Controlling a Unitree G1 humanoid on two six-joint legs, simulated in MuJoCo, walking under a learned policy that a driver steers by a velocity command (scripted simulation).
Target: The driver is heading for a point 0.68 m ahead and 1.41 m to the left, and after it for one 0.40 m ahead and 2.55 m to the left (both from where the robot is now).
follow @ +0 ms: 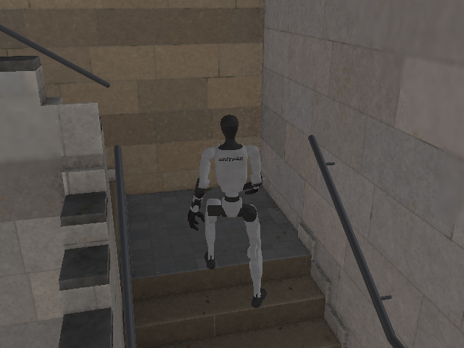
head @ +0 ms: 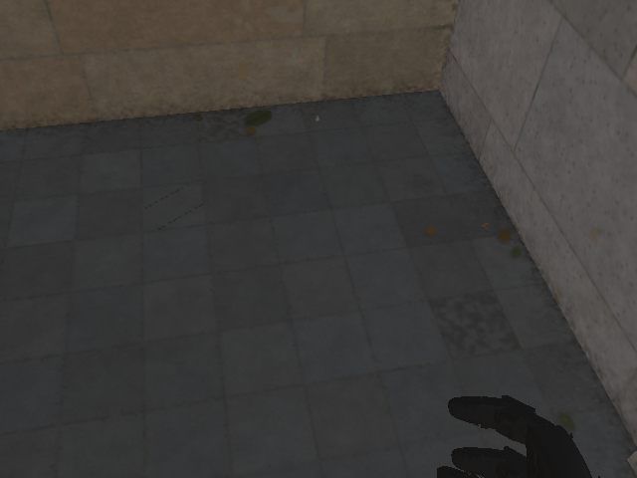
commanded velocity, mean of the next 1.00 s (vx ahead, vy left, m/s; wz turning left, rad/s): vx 0.00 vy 0.00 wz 0.58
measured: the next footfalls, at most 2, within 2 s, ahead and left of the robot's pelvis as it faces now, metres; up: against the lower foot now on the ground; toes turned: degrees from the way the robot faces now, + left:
right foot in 0.72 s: +0.30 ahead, -0.04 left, +0.18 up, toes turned +29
left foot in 1.18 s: +0.19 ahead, +0.19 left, +0.18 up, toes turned +45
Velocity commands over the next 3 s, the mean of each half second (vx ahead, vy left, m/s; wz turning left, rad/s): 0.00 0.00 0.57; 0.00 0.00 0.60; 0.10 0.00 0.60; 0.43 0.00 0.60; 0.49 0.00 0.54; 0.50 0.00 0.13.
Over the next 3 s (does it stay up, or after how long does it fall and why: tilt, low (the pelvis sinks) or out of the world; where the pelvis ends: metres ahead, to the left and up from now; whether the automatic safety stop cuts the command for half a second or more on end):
stays up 0.51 0.78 0.18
